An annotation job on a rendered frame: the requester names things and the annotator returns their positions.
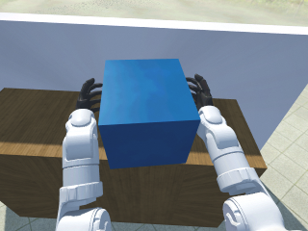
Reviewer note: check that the right robot hand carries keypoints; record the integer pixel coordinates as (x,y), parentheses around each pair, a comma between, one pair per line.
(202,95)

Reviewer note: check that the left robot hand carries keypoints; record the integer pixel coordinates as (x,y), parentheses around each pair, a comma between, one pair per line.
(84,99)

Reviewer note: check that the right robot forearm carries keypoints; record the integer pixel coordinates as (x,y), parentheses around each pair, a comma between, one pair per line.
(235,176)

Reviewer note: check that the carton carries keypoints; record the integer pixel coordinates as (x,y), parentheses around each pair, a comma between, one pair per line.
(147,114)

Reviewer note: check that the robot right upper arm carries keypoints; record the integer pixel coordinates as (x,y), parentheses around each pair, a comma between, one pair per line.
(252,212)

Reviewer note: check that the robot left upper arm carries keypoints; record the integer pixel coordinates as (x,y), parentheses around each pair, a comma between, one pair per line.
(91,219)

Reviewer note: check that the pedestal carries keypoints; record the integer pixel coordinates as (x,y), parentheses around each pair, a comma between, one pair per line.
(32,131)

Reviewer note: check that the left robot forearm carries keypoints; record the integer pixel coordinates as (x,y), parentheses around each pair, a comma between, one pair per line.
(80,153)

